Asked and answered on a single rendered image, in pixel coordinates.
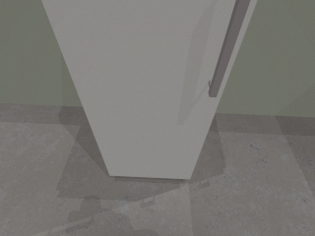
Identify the handle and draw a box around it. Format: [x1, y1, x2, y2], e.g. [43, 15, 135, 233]
[209, 0, 251, 97]

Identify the fridge door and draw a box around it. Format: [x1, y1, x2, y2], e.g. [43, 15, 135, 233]
[41, 0, 257, 180]

